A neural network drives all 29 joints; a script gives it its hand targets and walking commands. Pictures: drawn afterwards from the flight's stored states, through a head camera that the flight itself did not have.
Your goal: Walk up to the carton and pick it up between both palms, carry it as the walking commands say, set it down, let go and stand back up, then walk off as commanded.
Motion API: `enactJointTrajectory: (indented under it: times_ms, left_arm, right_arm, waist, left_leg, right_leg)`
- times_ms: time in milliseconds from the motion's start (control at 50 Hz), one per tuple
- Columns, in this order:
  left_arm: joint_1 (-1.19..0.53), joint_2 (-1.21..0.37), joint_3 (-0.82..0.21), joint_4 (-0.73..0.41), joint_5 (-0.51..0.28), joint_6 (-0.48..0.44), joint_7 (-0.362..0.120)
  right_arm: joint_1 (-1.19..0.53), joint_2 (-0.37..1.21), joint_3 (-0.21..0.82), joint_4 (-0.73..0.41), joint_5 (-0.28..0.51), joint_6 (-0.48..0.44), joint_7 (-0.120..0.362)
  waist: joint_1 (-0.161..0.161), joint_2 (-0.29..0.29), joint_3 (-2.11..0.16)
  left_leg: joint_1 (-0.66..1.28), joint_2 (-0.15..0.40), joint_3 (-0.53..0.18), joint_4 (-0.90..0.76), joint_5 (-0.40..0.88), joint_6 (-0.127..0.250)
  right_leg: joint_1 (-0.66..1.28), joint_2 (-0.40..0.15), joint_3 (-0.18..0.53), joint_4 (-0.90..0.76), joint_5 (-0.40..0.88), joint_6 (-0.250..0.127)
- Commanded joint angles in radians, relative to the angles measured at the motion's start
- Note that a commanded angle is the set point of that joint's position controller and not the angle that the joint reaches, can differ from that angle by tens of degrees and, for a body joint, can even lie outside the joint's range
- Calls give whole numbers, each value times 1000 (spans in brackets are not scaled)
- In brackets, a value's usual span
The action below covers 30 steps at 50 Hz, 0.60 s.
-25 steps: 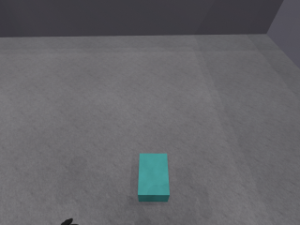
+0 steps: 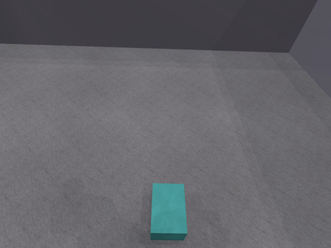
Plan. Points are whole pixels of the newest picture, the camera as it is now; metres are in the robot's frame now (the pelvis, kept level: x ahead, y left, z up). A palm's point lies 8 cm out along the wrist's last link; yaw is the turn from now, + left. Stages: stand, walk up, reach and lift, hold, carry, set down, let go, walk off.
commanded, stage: walk up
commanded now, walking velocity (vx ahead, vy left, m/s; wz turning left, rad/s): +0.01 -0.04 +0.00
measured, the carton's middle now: (167, 211) +0.45 -0.05 -0.69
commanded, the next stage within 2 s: stand in 1.50 s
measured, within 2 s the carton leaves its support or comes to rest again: neither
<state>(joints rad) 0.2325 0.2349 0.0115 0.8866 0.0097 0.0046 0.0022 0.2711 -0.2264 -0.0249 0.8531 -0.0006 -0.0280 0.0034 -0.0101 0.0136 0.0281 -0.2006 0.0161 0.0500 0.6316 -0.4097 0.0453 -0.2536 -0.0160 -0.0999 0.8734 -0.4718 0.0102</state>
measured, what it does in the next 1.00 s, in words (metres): steps on the spot: right foot, then left foot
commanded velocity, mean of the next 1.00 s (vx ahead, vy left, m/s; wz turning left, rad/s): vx -0.12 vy -0.08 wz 0.01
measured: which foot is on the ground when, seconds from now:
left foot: down 0.00-0.22, up 0.24-0.44, down 0.46-0.84, up 0.86-1.00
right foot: up 0.00-0.18, down 0.20-0.46, up 0.48-0.80, down 0.82-1.00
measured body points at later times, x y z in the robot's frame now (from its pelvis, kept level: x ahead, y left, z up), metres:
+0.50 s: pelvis +0.03 +0.00 -0.02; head +0.05 +0.02 +0.43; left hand +0.11 +0.25 -0.17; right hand +0.07 -0.26 -0.15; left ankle +0.01 +0.09 -0.74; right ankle +0.08 -0.12 -0.72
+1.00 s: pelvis -0.01 -0.06 +0.00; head +0.01 -0.07 +0.45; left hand +0.09 +0.20 -0.12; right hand +0.04 -0.31 -0.14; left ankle -0.03 +0.08 -0.69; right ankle +0.00 -0.17 -0.73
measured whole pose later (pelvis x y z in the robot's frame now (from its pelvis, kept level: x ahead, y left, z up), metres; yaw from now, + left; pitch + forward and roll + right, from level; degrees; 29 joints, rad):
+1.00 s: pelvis -0.01 -0.06 +0.00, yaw -1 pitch -3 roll +1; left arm 0.21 0.24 0.01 0.86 0.01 0.04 0.01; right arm 0.27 -0.22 -0.05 0.88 0.00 0.07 -0.01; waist -0.01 0.02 0.07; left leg -0.31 0.04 0.03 0.91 -0.51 -0.02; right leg -0.23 -0.03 -0.06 0.58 -0.30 -0.01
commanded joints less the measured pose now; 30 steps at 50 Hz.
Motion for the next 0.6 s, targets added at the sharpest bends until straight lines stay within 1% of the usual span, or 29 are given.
enactJointTrajectory:
  times_ms: [0, 20, 40, 60, 80, 100, 120, 140, 160, 180, 200, 220, 240, 260, 300, 320, 340, 360, 380, 400, 420, 440, 460, 480, 500, 520, 540, 560, 580]
  left_arm:
    - [-79, 63, 42, -71, 0, 0, -10]
    - [-50, 60, 46, -71, -2, 10, -10]
    - [-48, 71, 40, -76, -7, 21, -10]
    - [-93, 38, 25, -108, -10, 17, -11]
    - [-112, 57, 31, -88, -12, 25, -9]
    - [-65, 29, 21, -67, -11, 24, -5]
    - [-32, 49, 26, -51, -13, 24, -6]
    - [43, 68, 27, -29, -8, 18, -1]
    - [85, 96, 29, -22, 21, 11, 9]
    - [61, 185, 51, -32, 11, 18, 18]
    - [31, 221, 56, -53, 6, 28, 9]
    - [16, 177, 45, -33, 9, 22, 18]
    - [-50, 171, 44, -59, 5, 33, 24]
    - [-82, 176, 49, -83, 3, 58, 24]
    - [-76, 183, 56, -96, 20, 63, 21]
    - [-51, 153, 42, -85, 11, 59, 30]
    - [-24, 140, 42, -85, 25, 59, 35]
    - [-55, 158, 41, -92, 15, 76, 37]
    - [-115, 183, 56, -99, 31, 86, 26]
    - [-193, 185, 67, -103, 20, 93, 21]
    - [-144, 118, 56, -122, 7, 91, 20]
    - [-136, 97, 61, -150, 9, 97, 21]
    - [-81, 101, 72, -134, 29, 106, 22]
    - [-100, 103, 64, -124, 14, 117, 21]
    - [-112, 111, 61, -140, 4, 118, 18]
    - [-125, 121, 70, -124, 18, 121, 8]
    - [-123, 151, 89, -111, 30, 125, 7]
    - [-91, 150, 81, -103, 27, 121, 3]
    - [-93, 139, 75, -97, 21, 116, 4]
  right_arm:
    - [147, -118, -13, 50, -27, -26, -42]
    - [168, -131, -18, 47, -33, -25, -41]
    - [126, -147, -31, 23, -21, -23, -42]
    - [116, -126, -25, 13, -17, -10, -40]
    - [71, -120, -24, -8, -12, 0, -39]
    - [40, -123, -25, -23, -8, 2, -41]
    - [62, -126, -30, -15, -5, 9, -39]
    - [48, -117, -28, -12, -1, 14, -40]
    - [108, -85, -26, -1, 4, 25, -44]
    - [123, -130, -47, -34, 18, 35, -57]
    - [92, -123, -60, -56, 14, 51, -54]
    - [87, -110, -48, -76, 5, 62, -54]
    - [87, -108, -42, -63, -4, 72, -46]
    - [111, -93, -39, -66, -2, 78, -45]
    - [152, -87, -27, -25, -1, 68, -56]
    - [102, -97, -34, -38, -17, 72, -49]
    - [131, -34, -16, -40, -15, 70, -40]
    - [97, -22, -14, -35, -21, 83, -42]
    - [166, -47, -17, -18, -10, 84, -50]
    - [245, -109, -37, 5, -21, 75, -47]
    - [232, -182, -47, 38, -36, 61, -47]
    - [175, -280, -73, -11, -45, 56, -53]
    - [229, -260, -77, 13, -31, 55, -57]
    - [128, -235, -66, -18, -30, 53, -62]
    - [111, -227, -48, -35, -16, 51, -71]
    - [92, -211, -56, -50, -26, 51, -66]
    - [114, -197, -58, -39, -27, 47, -65]
    - [130, -242, -68, -55, -19, 48, -68]
    - [112, -224, -59, -48, -13, 45, -64]
  waist:
    - [-34, 130, 27]
    - [-49, 151, -21]
    - [-34, 210, -8]
    - [-24, 194, -15]
    - [-12, 190, 24]
    - [-8, 218, 41]
    - [1, 177, 2]
    - [27, 114, -24]
    - [17, -32, -82]
    - [-2, -176, -63]
    - [32, -283, -40]
    - [21, -284, -54]
    - [10, -251, -20]
    - [-30, -271, -5]
    - [-33, -276, -23]
    - [2, -193, -15]
    - [-20, -242, -64]
    - [-15, -234, 33]
    - [-73, -292, 16]
    - [-121, -232, 38]
    - [-94, 141, 72]
    - [-86, 340, 63]
    - [-69, 212, -6]
    - [-27, 190, 90]
    - [-23, 155, 152]
    - [-38, 178, 114]
    - [-36, 54, 93]
    - [-35, 133, 74]
    - [-31, 145, 61]
  left_leg:
    - [248, 279, -241, -224, 1392, 87]
    - [289, 282, -222, -203, 1395, 81]
    - [224, 268, -192, -208, 1399, 94]
    - [195, 201, -123, -182, 1272, 70]
    - [134, 176, -124, -183, 1284, 71]
    - [112, 169, -69, -191, 1212, 68]
    - [124, 149, -63, -139, 1128, 35]
    - [121, 154, -40, -80, 1020, 8]
    - [73, 121, -21, 9, 858, -9]
    - [2, 99, -16, 207, 710, -42]
    - [-130, 11, 19, 380, 92, -64]
    - [-186, -22, -31, 455, -301, -59]
    - [-195, 17, -46, 473, -290, -60]
    - [-133, 59, -59, 419, -274, -42]
    - [-150, 54, -7, 191, -178, -47]
    - [-147, 4, 26, 266, -165, -59]
    - [-96, 37, -13, 197, -158, -44]
    - [-88, 36, 15, 235, -126, -46]
    - [-30, 76, -10, 70, -36, -31]
    - [23, 111, -66, -133, 133, -21]
    - [49, 314, -338, -300, 404, 5]
    - [-45, 528, -618, -391, 722, 152]
    - [-57, 504, -543, -381, 636, 157]
    - [-158, 479, -462, -305, 835, 134]
    - [-125, 467, -481, -311, 911, 185]
    - [-52, 399, -406, -296, 783, 158]
    - [-30, 334, -366, -280, 713, 113]
    - [17, 362, -338, -236, 817, 99]
    - [56, 341, -326, -228, 903, 94]
  right_leg:
    - [-300, -25, 60, 72, -37, 15]
    - [-286, -3, 35, 42, 3, 14]
    - [-213, -15, 54, -21, 38, 5]
    - [-166, 0, 50, -125, 52, -6]
    - [-129, 15, 20, -136, 74, -7]
    - [-85, 4, 11, -221, 150, -17]
    - [-52, 1, -9, -280, 256, -15]
    - [41, -32, 9, -374, 493, -31]
    - [155, -106, 20, -350, 859, -78]
    - [157, -186, 86, -316, 1257, -132]
    - [159, -300, 195, -366, 1536, -246]
    - [160, -397, 285, -407, 1462, -312]
    - [73, -390, 254, -441, 1214, -294]
    - [23, -325, 193, -453, 1010, -251]
    - [76, -259, 165, -455, 867, -191]
    - [26, -305, 215, -453, 933, -207]
    - [39, -287, 224, -468, 790, -187]
    - [-91, -277, 202, -461, 807, -199]
    - [-131, -203, 143, -427, 664, -160]
    - [-165, -143, 89, -289, 467, -108]
    - [-299, -17, 54, -78, 128, -27]
    - [-348, 59, 117, 187, -213, 19]
    - [-295, 17, 181, 299, -169, 25]
    - [-279, -5, 200, 359, -151, 26]
    - [-327, 14, 176, 432, -136, 43]
    - [-375, 19, 176, 438, -77, 47]
    - [-372, 18, 171, 430, -20, 49]
    - [-368, 15, 174, 425, -29, 60]
    - [-385, 36, 159, 427, -19, 58]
